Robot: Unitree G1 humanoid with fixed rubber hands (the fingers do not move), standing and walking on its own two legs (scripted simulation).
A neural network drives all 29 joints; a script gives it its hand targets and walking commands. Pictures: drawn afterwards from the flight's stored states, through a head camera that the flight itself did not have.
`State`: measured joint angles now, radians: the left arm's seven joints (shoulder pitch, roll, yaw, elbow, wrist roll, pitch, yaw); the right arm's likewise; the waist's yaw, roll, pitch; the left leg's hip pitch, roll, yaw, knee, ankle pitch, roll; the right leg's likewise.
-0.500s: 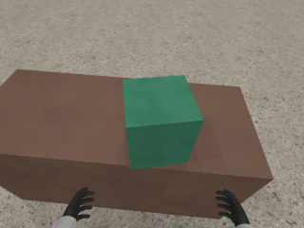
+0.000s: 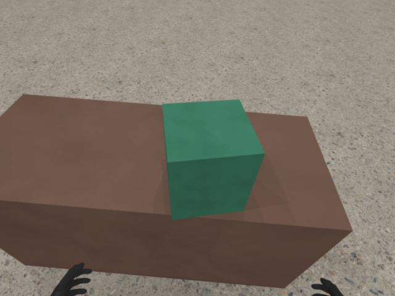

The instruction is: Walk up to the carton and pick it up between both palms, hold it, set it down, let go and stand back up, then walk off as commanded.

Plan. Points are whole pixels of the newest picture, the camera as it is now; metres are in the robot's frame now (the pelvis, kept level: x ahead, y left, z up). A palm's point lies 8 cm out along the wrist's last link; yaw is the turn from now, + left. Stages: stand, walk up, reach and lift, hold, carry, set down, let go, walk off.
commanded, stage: stand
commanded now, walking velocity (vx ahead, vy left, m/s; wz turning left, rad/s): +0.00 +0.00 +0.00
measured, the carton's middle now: (205, 160) +0.45 -0.01 -0.02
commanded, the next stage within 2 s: walk off in 0.84 s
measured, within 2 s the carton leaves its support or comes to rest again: neither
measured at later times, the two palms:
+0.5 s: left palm out of the picture +0.07 +0.30 -0.11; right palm out of the picture +0.05 -0.28 -0.09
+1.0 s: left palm out of the picture +0.06 +0.30 -0.11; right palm out of the picture +0.04 -0.29 -0.10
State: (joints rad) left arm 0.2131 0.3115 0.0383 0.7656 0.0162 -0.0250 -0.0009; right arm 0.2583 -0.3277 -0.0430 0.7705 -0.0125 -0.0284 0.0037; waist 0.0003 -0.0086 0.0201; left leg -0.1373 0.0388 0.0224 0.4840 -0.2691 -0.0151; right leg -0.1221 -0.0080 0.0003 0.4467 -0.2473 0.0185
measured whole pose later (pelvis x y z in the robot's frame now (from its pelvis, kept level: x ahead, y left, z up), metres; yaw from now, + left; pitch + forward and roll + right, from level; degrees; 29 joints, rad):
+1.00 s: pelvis -0.03 +0.01 +0.00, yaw +0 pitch -4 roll -1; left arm 0.20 0.34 0.02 0.92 0.00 -0.02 0.00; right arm 0.22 -0.34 -0.01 0.92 0.00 -0.01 0.00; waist -0.01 -0.01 0.06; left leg -0.17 0.03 0.03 0.45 -0.21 0.00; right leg -0.16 -0.02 0.01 0.41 -0.18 0.03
